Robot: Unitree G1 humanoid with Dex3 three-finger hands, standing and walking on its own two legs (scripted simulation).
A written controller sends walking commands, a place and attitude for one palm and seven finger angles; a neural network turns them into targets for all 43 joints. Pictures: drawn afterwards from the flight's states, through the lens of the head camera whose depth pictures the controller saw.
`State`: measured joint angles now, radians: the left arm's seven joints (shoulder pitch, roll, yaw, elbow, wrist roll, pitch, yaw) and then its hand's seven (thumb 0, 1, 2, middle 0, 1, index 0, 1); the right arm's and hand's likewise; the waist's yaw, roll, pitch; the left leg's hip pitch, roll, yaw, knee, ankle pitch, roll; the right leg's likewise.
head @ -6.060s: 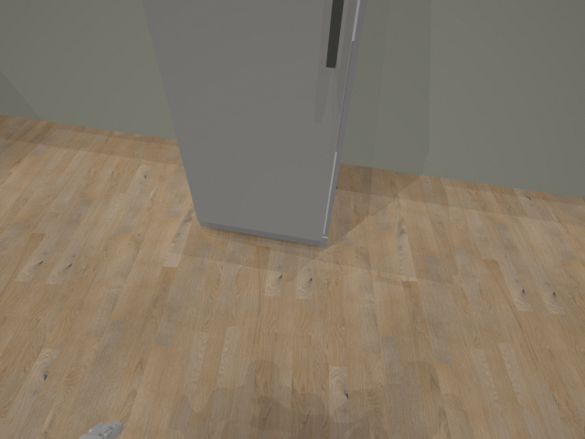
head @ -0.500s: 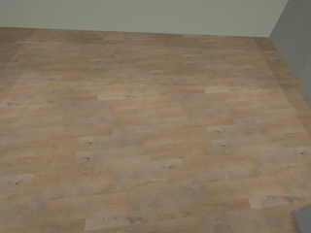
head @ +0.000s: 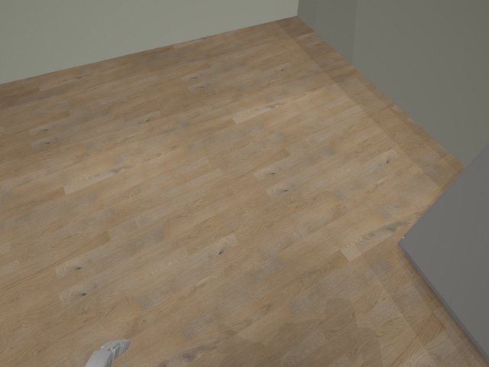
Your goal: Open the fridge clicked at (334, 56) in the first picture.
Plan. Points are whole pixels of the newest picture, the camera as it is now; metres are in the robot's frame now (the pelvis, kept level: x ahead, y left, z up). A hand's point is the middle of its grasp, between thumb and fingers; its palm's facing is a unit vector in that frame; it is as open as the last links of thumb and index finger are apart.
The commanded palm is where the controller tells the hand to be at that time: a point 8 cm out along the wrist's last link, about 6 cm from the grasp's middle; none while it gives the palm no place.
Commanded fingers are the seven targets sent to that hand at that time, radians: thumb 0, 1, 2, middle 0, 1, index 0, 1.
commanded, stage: turn to face it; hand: right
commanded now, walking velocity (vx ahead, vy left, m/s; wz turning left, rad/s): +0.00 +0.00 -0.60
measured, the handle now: out of the picture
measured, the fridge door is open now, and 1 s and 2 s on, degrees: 0 0 0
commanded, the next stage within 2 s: take the last steps up to it in 1.66 s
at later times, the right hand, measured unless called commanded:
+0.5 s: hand out of the picture +0.11 -0.23 -0.13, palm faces +0.24 +0.94 -0.26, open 7.4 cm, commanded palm none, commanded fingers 0.00 -0.90 -0.90 0.20 0.30 0.20 0.30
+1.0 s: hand out of the picture -0.08 -0.19 -0.16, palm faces +0.57 +0.77 -0.27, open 7.4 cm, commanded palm none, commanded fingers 0.00 -0.90 -0.90 0.20 0.30 0.20 0.30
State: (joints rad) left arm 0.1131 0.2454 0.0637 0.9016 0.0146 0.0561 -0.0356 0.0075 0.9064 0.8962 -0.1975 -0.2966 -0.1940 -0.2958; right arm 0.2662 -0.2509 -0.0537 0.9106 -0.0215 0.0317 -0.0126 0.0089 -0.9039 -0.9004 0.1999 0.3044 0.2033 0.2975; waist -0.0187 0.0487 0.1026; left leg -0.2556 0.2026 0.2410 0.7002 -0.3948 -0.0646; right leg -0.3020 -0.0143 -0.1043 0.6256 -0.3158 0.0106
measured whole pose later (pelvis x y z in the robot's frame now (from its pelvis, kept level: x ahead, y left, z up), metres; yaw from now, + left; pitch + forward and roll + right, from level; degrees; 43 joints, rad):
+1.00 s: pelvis +0.02 +0.00 +0.01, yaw -36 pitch +1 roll -1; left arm 0.12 0.27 0.07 0.91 0.01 0.07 -0.03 0.01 0.91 0.90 -0.20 -0.30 -0.19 -0.30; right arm 0.27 -0.23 -0.04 0.90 -0.03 0.03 -0.02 0.01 -0.90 -0.90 0.20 0.30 0.20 0.30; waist -0.01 0.02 0.10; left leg -0.21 0.17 0.25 0.61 -0.39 -0.04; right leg -0.32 -0.03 -0.08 0.66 -0.35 0.05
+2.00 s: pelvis +0.02 -0.04 +0.02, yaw -60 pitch -1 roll +1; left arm 0.22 0.18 0.02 0.98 0.02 -0.01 0.00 0.00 0.91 0.90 -0.20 -0.30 -0.20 -0.30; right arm 0.32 -0.24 -0.05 1.04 -0.03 0.05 0.00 0.01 -0.91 -0.90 0.20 0.30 0.20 0.30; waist -0.02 0.03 0.03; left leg -0.41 0.09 0.09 1.01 -0.45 -0.03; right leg -0.17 0.00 -0.06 0.51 -0.32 -0.05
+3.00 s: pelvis +0.11 -0.22 +0.02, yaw -60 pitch -2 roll +1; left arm 0.11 0.13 0.03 1.01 0.01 0.00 0.04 -0.01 0.93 0.90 -0.20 -0.30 -0.20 -0.30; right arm 0.29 -0.18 -0.04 1.07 -0.02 0.05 -0.03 0.01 -0.91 -0.90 0.19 0.30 0.20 0.30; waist -0.03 0.02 0.08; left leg -0.36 0.03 0.04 0.97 -0.50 -0.05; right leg -0.29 -0.08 -0.14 0.46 -0.14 -0.03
